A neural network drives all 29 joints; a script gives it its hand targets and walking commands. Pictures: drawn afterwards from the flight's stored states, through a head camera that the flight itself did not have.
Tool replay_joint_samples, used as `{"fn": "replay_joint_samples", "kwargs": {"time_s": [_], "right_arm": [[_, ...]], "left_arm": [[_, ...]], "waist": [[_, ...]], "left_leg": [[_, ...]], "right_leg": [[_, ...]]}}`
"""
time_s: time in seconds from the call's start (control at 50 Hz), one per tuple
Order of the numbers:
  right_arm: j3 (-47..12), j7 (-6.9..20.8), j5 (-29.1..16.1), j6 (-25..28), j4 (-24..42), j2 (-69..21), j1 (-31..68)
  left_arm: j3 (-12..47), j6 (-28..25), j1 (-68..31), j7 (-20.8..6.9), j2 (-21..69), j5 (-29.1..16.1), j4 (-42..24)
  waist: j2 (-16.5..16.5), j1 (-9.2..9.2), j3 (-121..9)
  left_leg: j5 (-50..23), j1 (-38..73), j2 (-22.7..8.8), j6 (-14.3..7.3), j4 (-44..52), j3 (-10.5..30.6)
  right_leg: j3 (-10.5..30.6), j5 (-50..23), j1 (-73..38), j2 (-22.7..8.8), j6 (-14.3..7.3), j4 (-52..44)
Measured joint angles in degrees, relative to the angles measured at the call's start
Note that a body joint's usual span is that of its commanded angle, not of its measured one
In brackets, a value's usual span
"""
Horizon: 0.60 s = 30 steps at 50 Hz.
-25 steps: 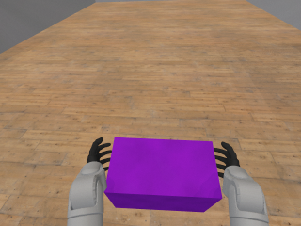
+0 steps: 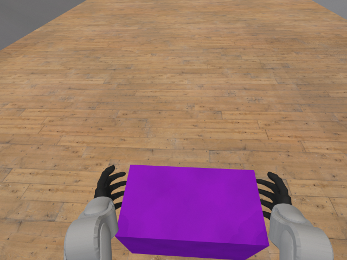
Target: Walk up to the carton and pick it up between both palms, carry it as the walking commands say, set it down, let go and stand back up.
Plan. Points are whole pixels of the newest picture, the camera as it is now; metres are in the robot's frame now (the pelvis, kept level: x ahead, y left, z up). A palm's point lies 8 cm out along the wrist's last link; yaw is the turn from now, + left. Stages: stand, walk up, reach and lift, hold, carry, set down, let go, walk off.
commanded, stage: carry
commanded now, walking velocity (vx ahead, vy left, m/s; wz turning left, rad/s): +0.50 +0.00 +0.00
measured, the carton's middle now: (189, 214) +0.25 -0.01 +0.01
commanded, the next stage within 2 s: none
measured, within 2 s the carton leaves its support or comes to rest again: neither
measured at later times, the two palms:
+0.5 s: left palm (119, 108) +0.55 +0.19 +0.10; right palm (230, 101) +0.57 -0.15 +0.09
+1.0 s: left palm (136, 60) +0.90 +0.18 +0.09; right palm (214, 59) +0.92 -0.16 +0.07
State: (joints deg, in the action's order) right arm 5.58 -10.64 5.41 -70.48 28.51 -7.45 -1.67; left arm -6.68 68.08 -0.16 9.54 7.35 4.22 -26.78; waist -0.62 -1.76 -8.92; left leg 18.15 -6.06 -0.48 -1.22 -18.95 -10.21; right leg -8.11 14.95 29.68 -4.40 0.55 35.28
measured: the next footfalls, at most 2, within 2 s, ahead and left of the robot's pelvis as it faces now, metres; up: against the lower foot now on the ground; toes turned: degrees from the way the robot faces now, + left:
right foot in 0.06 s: +0.21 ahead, -0.11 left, +0.00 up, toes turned -11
left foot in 0.54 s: +0.52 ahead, +0.14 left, +0.00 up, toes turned +15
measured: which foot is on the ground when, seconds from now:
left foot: down 0.00-0.12, up 0.14-0.52, down 0.54-0.96, up 0.98-1.00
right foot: up 0.00-0.04, down 0.06-0.54, up 0.56-0.90, down 0.92-1.00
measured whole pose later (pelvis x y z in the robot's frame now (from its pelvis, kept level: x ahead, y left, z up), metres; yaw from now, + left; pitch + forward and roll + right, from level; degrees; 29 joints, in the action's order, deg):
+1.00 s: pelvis +0.67 +0.00 -0.01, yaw +4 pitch +4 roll +0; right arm 7.0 -9.4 6.6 -70.0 29.0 -7.2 1.7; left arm -6.3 66.6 -2.8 8.9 7.3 4.9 -26.1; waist -2.7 -0.1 -5.4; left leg 25.8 -11.8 -5.8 0.4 -46.4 -8.0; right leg -14.6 10.7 24.1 -4.5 -4.1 30.3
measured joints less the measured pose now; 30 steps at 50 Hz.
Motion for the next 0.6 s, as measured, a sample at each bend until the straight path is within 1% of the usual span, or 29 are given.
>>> {"fn": "replay_joint_samples", "kwargs": {"time_s": [0.06,0.08,0.1,0.12,0.14,0.16,0.18,0.2,0.22,0.26,0.34,0.42,0.48,0.52,0.54,0.56,0.58,0.6], "right_arm": [[0.2,0.3,0.2,-0.5,1.1,0.1,0.9],[0.5,0.3,0.3,-0.8,1.3,0.1,1.2],[1.1,0.4,0.5,-1.0,1.1,0.1,1.8],[1.7,0.5,0.6,-1.2,0.6,0.2,2.2],[2.2,0.5,0.7,-1.3,0.0,0.2,2.7],[2.4,0.6,0.8,-1.3,-0.6,0.2,3.1],[2.5,0.7,0.9,-1.3,-1.0,0.2,3.4],[2.3,0.9,1.0,-1.2,-1.3,0.2,3.5],[2.1,1.1,1.1,-1.0,-1.6,0.2,3.5],[1.5,1.6,1.3,-0.5,-1.7,0.2,3.3],[0.7,2.1,1.8,0.6,-1.0,0.1,2.8],[0.2,1.9,1.9,0.9,0.7,0.1,2.0],[0.3,1.7,1.7,0.4,2.0,0.1,1.5],[0.4,1.5,1.4,0.0,2.3,0.1,1.7],[0.3,1.4,1.2,-0.2,2.2,0.1,2.2],[0.1,1.3,1.1,0.2,1.0,0.1,2.8],[-0.2,1.2,1.0,0.7,-0.8,0.1,3.6],[-0.4,0.9,1.0,1.0,-2.4,0.2,4.2]], "left_arm": [[0.4,0.1,-0.3,-0.1,0.0,0.5,-1.1],[0.6,0.0,-0.7,-0.2,0.0,0.6,-0.9],[1.0,-0.3,-1.1,-0.2,0.0,0.7,0.0],[1.2,-0.5,-2.0,-0.1,-0.1,0.8,1.2],[1.1,-0.4,-2.8,0.0,-0.1,0.8,2.3],[1.0,-0.3,-3.4,0.1,0.0,0.8,2.9],[0.8,-0.2,-3.5,0.2,0.0,0.7,3.1],[0.6,-0.1,-3.3,0.3,0.0,0.7,2.9],[0.4,0.0,-3.0,0.3,0.0,0.6,2.5],[0.2,0.1,-2.2,0.4,0.0,0.5,1.4],[0.0,-0.4,-1.2,0.4,0.0,0.1,-0.4],[0.1,-0.5,-1.0,0.0,0.0,-0.2,-1.4],[0.3,-0.1,-1.2,-0.2,0.0,-0.1,-1.8],[0.3,0.3,-1.5,-0.4,0.0,0.2,-2.2],[0.2,0.6,-1.6,-0.5,-0.1,0.5,-2.5],[-0.5,0.7,-2.1,-0.6,-0.1,0.8,-2.2],[-1.3,0.7,-2.7,-0.8,-0.1,1.0,-1.2],[-2.0,0.7,-3.2,-0.9,-0.1,1.3,0.0]], "waist": [[0.2,-0.74,1.1],[-0.5,-0.86,1.3],[-2.0,-0.61,1.4],[-2.6,-0.25,1.5],[-2.4,0.28,1.7],[-1.9,0.73,2.0],[-1.2,1.15,2.4],[-0.5,1.61,2.8],[0.1,2.11,3.1],[0.9,3.12,3.6],[1.2,4.50,4.0],[1.0,4.42,3.7],[1.2,3.74,2.9],[1.6,3.22,2.4],[1.4,2.99,2.1],[2.2,2.19,1.8],[3.0,1.34,1.8],[3.2,0.93,2.0]], "left_leg": [[4.2,4.5,-0.1,1.5,-1.2,0.7],[6.5,5.2,-0.9,2.1,-3.4,1.4],[8.7,4.5,-2.7,2.2,-7.5,2.2],[8.1,1.8,-4.1,1.9,-14.6,2.9],[7.9,-2.1,-4.4,1.4,-22.9,4.1],[7.9,-6.3,-4.1,0.9,-30.6,5.3],[7.5,-10.3,-3.7,0.5,-36.5,5.9],[6.5,-13.8,-3.6,0.2,-40.2,6.0],[5.3,-16.7,-3.7,0.2,-41.5,5.8],[3.2,-21.2,-4.3,0.4,-39.2,5.0],[-3.6,-26.6,-5.7,0.8,-27.9,3.6],[-10.2,-27.8,-6.2,0.6,-18.7,1.8],[-12.9,-26.0,-5.2,0.1,-13.1,-0.6],[-13.4,-22.7,-3.7,-0.5,-8.7,-2.6],[-13.2,-20.5,-3.0,-1.3,-7.0,-3.3],[-15.1,-20.5,-2.5,-2.3,-8.6,-4.0],[-13.4,-21.0,-2.0,-2.9,-11.4,-4.6],[-11.0,-20.7,-1.9,-3.1,-12.6,-4.9]], "right_leg": [[-2.2,-8.4,-0.6,-0.6,-0.4,-7.7],[-3.1,-12.3,-1.6,-0.3,-2.0,-7.4],[-4.4,-11.7,-2.3,0.6,-3.4,-5.7],[-5.4,-8.7,-3.1,1.2,-4.7,-4.6],[-6.0,-6.2,-3.9,1.4,-5.4,-4.3],[-6.4,-4.7,-5.1,1.3,-5.6,-5.0],[-6.8,-4.4,-6.5,1.2,-5.1,-6.4],[-7.0,-4.4,-8.3,1.2,-4.6,-8.1],[-7.1,-4.4,-10.2,1.2,-4.5,-9.9],[-7.2,-4.1,-13.9,1.2,-4.4,-13.5],[-6.9,-2.9,-21.1,1.3,-3.4,-19.2],[-6.5,0.5,-27.8,1.1,-1.6,-21.5],[-6.1,4.9,-32.1,0.2,0.3,-20.7],[-5.5,9.4,-33.8,-1.1,1.8,-17.0],[-4.8,12.4,-33.6,-1.9,2.4,-12.9],[-4.1,15.0,-31.6,-3.6,2.6,-6.0],[-2.0,13.9,-27.5,-4.6,2.5,4.0],[0.7,13.2,-22.5,-4.1,2.1,14.0]]}}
